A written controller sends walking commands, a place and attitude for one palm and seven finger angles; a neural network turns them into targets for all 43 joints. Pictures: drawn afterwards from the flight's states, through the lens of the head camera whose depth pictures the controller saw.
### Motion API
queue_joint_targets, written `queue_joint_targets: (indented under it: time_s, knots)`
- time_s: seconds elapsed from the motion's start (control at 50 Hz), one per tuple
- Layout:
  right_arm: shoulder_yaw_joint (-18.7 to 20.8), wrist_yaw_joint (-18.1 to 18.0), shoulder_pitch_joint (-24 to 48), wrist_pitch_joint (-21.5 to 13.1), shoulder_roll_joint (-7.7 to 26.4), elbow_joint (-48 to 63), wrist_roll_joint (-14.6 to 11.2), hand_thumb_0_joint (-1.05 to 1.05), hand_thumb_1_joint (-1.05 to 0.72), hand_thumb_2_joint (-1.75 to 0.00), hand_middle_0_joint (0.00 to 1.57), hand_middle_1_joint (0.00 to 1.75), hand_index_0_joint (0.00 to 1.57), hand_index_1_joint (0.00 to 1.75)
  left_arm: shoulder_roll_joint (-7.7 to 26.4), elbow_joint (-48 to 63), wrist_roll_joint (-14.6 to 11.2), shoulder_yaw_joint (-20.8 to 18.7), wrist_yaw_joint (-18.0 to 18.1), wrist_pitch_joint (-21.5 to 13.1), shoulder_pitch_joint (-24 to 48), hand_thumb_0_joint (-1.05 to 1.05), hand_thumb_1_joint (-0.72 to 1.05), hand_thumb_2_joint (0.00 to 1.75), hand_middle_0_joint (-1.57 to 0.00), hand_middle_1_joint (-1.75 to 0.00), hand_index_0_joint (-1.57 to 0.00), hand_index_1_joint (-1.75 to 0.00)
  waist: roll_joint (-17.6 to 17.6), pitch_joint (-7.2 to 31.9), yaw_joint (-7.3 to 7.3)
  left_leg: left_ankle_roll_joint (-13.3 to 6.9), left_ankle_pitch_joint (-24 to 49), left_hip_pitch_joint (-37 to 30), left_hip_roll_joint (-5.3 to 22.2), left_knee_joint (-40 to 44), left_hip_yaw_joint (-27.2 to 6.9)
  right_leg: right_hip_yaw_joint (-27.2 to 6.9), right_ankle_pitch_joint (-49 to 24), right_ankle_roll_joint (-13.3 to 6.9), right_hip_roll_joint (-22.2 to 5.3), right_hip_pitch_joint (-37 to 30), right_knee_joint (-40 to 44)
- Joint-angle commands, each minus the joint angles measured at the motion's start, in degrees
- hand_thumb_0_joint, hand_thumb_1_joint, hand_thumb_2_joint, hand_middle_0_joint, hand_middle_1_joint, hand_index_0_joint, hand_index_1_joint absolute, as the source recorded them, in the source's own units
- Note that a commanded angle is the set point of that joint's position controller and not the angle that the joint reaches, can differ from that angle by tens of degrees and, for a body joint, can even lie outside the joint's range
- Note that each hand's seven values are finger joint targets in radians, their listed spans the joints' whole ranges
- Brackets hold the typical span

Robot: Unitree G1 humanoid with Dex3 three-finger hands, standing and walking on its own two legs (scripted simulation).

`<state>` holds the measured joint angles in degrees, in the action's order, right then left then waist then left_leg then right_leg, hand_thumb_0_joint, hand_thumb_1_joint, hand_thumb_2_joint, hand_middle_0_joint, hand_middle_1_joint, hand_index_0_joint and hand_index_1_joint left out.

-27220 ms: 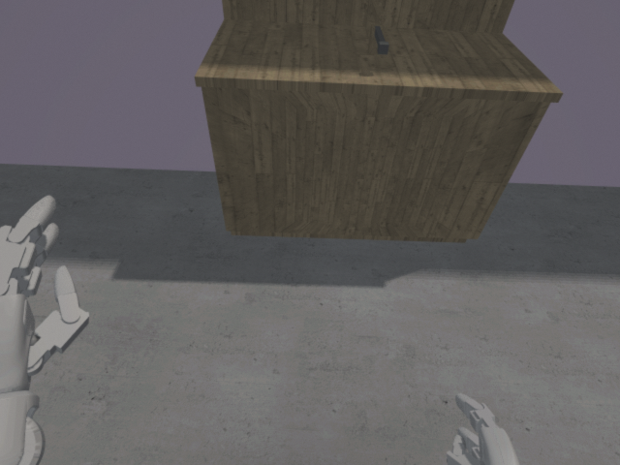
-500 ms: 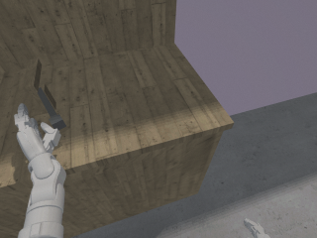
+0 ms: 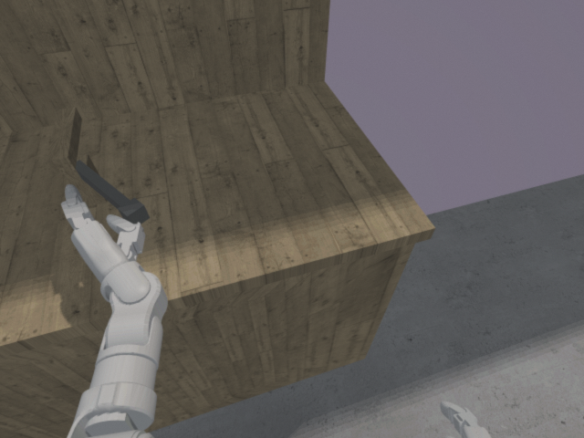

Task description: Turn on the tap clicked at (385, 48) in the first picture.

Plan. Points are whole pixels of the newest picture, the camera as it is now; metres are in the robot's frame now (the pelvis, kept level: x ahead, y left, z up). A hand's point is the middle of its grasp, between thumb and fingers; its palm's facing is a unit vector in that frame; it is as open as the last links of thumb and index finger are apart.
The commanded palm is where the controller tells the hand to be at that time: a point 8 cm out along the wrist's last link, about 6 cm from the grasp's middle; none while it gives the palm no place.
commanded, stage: push the lever round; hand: left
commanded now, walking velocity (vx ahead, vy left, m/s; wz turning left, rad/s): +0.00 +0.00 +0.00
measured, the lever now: (134, 213) +0.40 +0.25 +0.09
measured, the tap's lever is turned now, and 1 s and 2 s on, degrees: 33 66 82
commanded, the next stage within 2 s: lift the hand up off the lever in 1.48 s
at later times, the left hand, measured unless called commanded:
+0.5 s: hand (172, 210) +0.41 +0.20 +0.09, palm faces +0.79 -0.60 -0.08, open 7.6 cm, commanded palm +0.37 +0.22 +0.09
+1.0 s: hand (189, 190) +0.46 +0.19 +0.08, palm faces +0.84 -0.53 -0.11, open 7.8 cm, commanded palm +0.41 +0.20 +0.09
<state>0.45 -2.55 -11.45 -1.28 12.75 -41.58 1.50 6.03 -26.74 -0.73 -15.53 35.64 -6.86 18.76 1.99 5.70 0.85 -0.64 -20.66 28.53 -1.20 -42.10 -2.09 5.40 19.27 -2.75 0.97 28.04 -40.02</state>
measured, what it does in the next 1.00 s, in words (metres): stands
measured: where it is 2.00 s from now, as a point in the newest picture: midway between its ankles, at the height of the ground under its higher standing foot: outside the picture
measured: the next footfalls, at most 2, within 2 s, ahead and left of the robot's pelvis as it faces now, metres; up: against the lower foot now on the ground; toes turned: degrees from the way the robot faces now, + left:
none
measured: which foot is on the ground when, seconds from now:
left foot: down 0.00-1.00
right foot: down 0.00-1.00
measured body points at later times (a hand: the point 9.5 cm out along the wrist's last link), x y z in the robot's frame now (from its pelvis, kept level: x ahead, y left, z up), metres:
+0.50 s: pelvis +0.00 -0.01 +0.00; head +0.03 -0.02 +0.45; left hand +0.37 +0.23 +0.09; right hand +0.12 -0.26 -0.13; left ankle +0.00 +0.11 -0.72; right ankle +0.01 -0.09 -0.72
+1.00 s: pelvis +0.01 -0.02 -0.01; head +0.05 -0.03 +0.44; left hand +0.41 +0.21 +0.09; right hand +0.08 -0.28 -0.14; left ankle +0.00 +0.11 -0.71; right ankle +0.01 -0.09 -0.72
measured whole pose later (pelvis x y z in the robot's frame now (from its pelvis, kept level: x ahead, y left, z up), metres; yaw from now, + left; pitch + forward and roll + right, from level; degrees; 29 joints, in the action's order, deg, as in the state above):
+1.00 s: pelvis +0.01 -0.02 -0.01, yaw +0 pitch +13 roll +0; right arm 2.4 2.0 -14.6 1.2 12.1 -45.2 5.7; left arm 5.3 -51.7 7.2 -24.9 53.5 -6.1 43.2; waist 1.6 8.4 5.3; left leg 1.0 -21.5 35.7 -0.1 -44.2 -2.9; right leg 6.3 20.7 -4.5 1.9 35.5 -43.0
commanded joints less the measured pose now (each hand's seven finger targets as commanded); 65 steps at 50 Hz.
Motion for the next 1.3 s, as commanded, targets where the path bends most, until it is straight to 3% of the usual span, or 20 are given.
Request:
queue_joint_targets:
  time_s: [0.0, 0.12, 0.16, 0.2, 0.26, 0.34, 0.36, 0.38, 0.46, 0.52, 0.56, 0.6, 0.66, 0.7, 0.76, 0.8, 0.96, 1.02, 1.06, 1.28]
  knots:
    - [2.6, -0.7, 3.8, -2.2, 7.5, 6.6, 0.3, 0.0, -0.9, -0.9, 0.2, 0.3, 0.2, 0.3, 5.7, 11.4, 2.8, 3.3, 1.8, -3.2, 25.4, 0.0, 0.9, 0.9, -0.15, -0.15, -0.15, -0.15, -1.5, 13.4, 1.81, 0.9, 12.6, -5.7, 1.0, 5.9, -1.8, -3.0, -10.3, 0.9, -0.9, -6.0, 5.7]
    - [3.0, 0.3, 3.4, -2.0, 6.8, 5.8, 1.2, 0.0, -0.9, -0.9, 0.2, 0.3, 0.2, 0.3, 3.0, 8.7, 4.2, 4.2, 5.2, -2.6, 26.4, 0.0, 0.9, 0.9, -0.15, -0.15, -0.15, -0.15, 0.7, 16.5, 1.09, 1.8, 15.5, -6.5, 0.9, 5.0, -1.5, -2.5, -11.6, 0.5, -0.8, -6.1, 4.6]
    - [3.2, 0.3, 3.1, -1.6, 7.1, 5.3, 1.4, 0.0, -0.9, -0.9, 0.2, 0.3, 0.2, 0.3, 5.9, 6.9, 4.6, 0.5, 6.5, -2.1, 25.9, 0.0, 0.9, 0.9, -0.15, -0.15, -0.15, -0.15, -1.3, 16.8, 0.42, 1.8, 16.0, -5.2, 0.9, 5.0, -1.6, -2.5, -12.3, 0.5, -0.7, -7.4, 4.6]
    - [3.1, 0.6, 3.4, -1.3, 6.7, 5.5, 1.5, 0.0, -0.9, -0.9, 0.2, 0.3, 0.2, 0.3, 3.3, 6.2, 4.7, 2.6, 7.4, -1.8, 28.9, 0.0, 0.9, 0.9, -0.15, -0.15, -0.15, -0.15, -2.8, 16.3, 1.36, 1.3, 15.4, -4.9, 0.9, 4.7, -1.1, -2.4, -12.6, 0.8, -0.9, -6.9, 4.8]
    - [3.1, 0.6, 3.3, -0.8, 7.0, 5.0, 1.8, 0.0, -0.9, -0.9, 0.2, 0.3, 0.2, 0.3, 6.3, 3.6, 5.1, -0.9, 8.9, -1.2, 30.2, 0.0, 0.9, 0.9, -0.15, -0.15, -0.15, -0.15, -2.9, 15.7, 0.97, 0.9, 13.1, -3.0, 0.7, 5.0, -0.9, -2.9, -11.1, 1.0, -1.1, -7.4, 5.5]
    - [3.2, 1.1, 2.9, -0.4, 6.4, 5.1, 2.1, 0.0, -0.9, -0.9, 0.2, 0.3, 0.2, 0.3, 4.8, 3.0, 6.0, 0.5, 10.0, -1.3, 33.2, 0.0, 0.9, 0.9, -0.15, -0.15, -0.15, -0.15, -2.2, 17.7, 1.68, 0.4, 14.0, -3.0, 0.5, 4.0, 0.0, -3.3, -13.4, 1.1, -1.4, -8.2, 5.2]
    - [3.3, 0.9, 2.7, -0.2, 6.6, 4.5, 2.2, 0.0, -0.9, -0.9, 0.2, 0.3, 0.2, 0.3, 7.1, 2.0, 6.5, -2.0, 10.6, -1.2, 32.9, 0.0, 0.9, 0.9, -0.15, -0.15, -0.15, -0.15, -1.0, 17.3, 1.31, 0.6, 14.1, -2.8, 0.6, 4.1, -0.2, -3.3, -13.3, 1.0, -1.3, -8.0, 5.2]
    - [3.2, 1.3, 2.7, -0.1, 6.2, 4.8, 2.2, 0.0, -0.9, -0.9, 0.2, 0.3, 0.2, 0.3, 3.9, 2.2, 6.6, 1.1, 10.6, -1.3, 34.4, 0.0, 0.9, 0.9, -0.15, -0.15, -0.15, -0.15, -0.3, 17.1, 2.15, 0.6, 14.3, -3.4, 0.6, 3.9, 0.0, -3.2, -13.4, 1.0, -1.4, -7.3, 5.1]
    - [3.5, 1.4, 1.9, -0.1, 6.6, 4.0, 2.6, 0.0, -0.9, -0.9, 0.2, 0.3, 0.2, 0.3, 6.6, -0.6, 6.9, -2.1, 11.8, -1.6, 35.9, 0.0, 0.9, 0.9, -0.15, -0.15, -0.15, -0.15, -1.3, 17.2, 1.99, 0.3, 13.3, -1.8, 0.5, 3.6, -0.1, -3.4, -13.4, 1.1, -1.3, -7.5, 5.1]
    - [3.5, 1.7, 1.5, 0.0, 6.4, 4.0, 2.6, 0.0, -0.9, -0.9, 0.2, 0.3, 0.2, 0.3, 5.0, -2.9, 6.7, -0.9, 12.5, -1.8, 38.1, 0.0, 0.9, 0.9, -0.15, -0.15, -0.15, -0.15, -4.0, 17.2, 3.1, -0.3, 11.4, -0.6, 0.3, 3.1, 0.5, -3.9, -12.7, 1.8, -1.7, -7.6, 5.7]
    - [3.7, 1.6, 1.2, 0.2, 6.7, 3.5, 2.7, 0.0, -0.9, -0.9, 0.2, 0.3, 0.2, 0.3, 8.3, -4.0, 7.1, -4.3, 13.1, -1.9, 38.2, 0.0, 0.9, 0.9, -0.15, -0.15, -0.15, -0.15, -3.1, 17.4, 2.5, -0.3, 11.3, 0.1, 0.2, 3.2, 0.5, -4.1, -13.0, 1.7, -1.7, -8.1, 5.7]
    - [3.6, 2.0, 1.0, 0.3, 6.3, 3.8, 2.8, 0.0, -0.9, -0.9, 0.2, 0.3, 0.2, 0.3, 5.7, -4.3, 7.2, -1.8, 13.3, -2.0, 40.4, 0.0, 0.9, 0.9, -0.15, -0.15, -0.15, -0.15, -2.5, 18.3, 3.42, -0.4, 11.7, -0.3, 0.2, 2.7, 0.9, -4.2, -13.8, 1.9, -1.9, -7.8, 5.5]
    - [3.9, 2.3, 0.1, 0.3, 6.7, 2.8, 3.1, 0.0, -0.9, -0.9, 0.2, 0.3, 0.2, 0.3, 7.3, -6.0, 8.1, -3.7, 14.2, -2.2, 41.9, 0.0, 0.9, 0.9, -0.15, -0.15, -0.15, -0.15, -1.5, 18.3, 3.48, -0.4, 11.8, -0.1, 0.2, 2.5, 0.6, -3.9, -13.5, 1.7, -1.6, -6.9, 5.1]
    - [3.8, 2.7, -0.4, 0.2, 6.4, 2.8, 3.3, 0.0, -0.9, -0.9, 0.2, 0.3, 0.2, 0.3, 5.5, -7.9, 8.3, -2.3, 14.7, -2.2, 43.8, 0.0, 0.9, 0.9, -0.15, -0.15, -0.15, -0.15, -1.7, 18.5, 4.16, -0.4, 12.0, -0.1, 0.2, 2.3, 0.7, -3.7, -13.8, 1.8, -1.7, -6.2, 4.9]
    - [4.0, 2.7, -1.2, 0.4, 7.0, 2.2, 3.5, 0.0, -0.9, -0.9, 0.2, 0.3, 0.2, 0.3, 9.3, -11.3, 8.3, -6.7, 15.6, -1.7, 43.8, 0.0, 0.9, 0.9, -0.15, -0.15, -0.15, -0.15, -3.2, 18.4, 3.7, -0.6, 10.4, 2.3, 0.0, 2.2, 0.8, -4.3, -13.3, 2.3, -1.9, -6.9, 5.2]
    - [3.9, 3.0, -1.9, 0.5, 6.6, 2.4, 3.5, 0.0, -0.9, -0.9, 0.2, 0.3, 0.2, 0.3, 7.4, -11.3, 8.5, -4.8, 15.8, -1.8, 46.6, 0.0, 0.9, 0.9, -0.15, -0.15, -0.15, -0.15, -3.4, 19.3, 4.63, -0.6, 11.1, 1.9, 0.1, 2.0, 1.0, -4.1, -14.6, 2.5, -2.1, -7.0, 4.8]
    - [4.5, 4.0, -4.6, 0.8, 7.2, 1.4, 4.4, 0.0, -0.9, -0.9, 0.2, 0.3, 0.2, 0.3, 11.1, -15.6, 10.7, -8.8, 17.3, -1.9, 49.1, 0.0, 0.9, 0.9, -0.15, -0.15, -0.15, -0.15, -2.7, 20.8, 4.78, -0.8, 12.8, 3.1, 0.2, 1.1, 1.0, -3.9, -17.4, 2.5, -1.8, -6.4, 3.4]
    - [4.5, 4.4, -5.4, 0.5, 6.9, 1.5, 4.5, 0.0, -0.9, -0.9, 0.2, 0.3, 0.2, 0.3, 9.8, -15.3, 11.2, -7.2, 17.3, -2.4, 51.9, 0.0, 0.9, 0.9, -0.15, -0.15, -0.15, -0.15, -2.6, 21.7, 5.88, -0.9, 13.0, 2.6, 0.2, 0.7, 1.4, -3.9, -18.0, 2.8, -1.8, -6.1, 3.3]
    - [4.6, 4.2, -5.9, 0.6, 7.4, 1.1, 4.6, 0.0, -0.9, -0.9, 0.2, 0.3, 0.2, 0.3, 13.1, -16.6, 11.2, -10.2, 17.3, -2.4, 50.8, 0.0, 0.9, 0.9, -0.15, -0.15, -0.15, -0.15, -2.8, 22.1, 5.3, -1.0, 12.8, 3.6, 0.2, 0.6, 1.3, -4.2, -18.3, 2.8, -1.8, -6.7, 3.2]
    - [4.6, 5.1, -8.6, 0.3, 7.4, 0.8, 5.0, 0.0, -0.9, -0.9, 0.2, 0.3, 0.2, 0.3, 13.0, -19.3, 12.3, -9.4, 17.5, -3.4, 55.6, 0.0, 0.9, 0.9, -0.15, -0.15, -0.15, -0.15, -1.1, 21.8, 6.58, -1.1, 13.0, 3.7, 0.3, 0.6, 1.2, -3.6, -16.8, 2.5, -1.1, -4.7, 2.7]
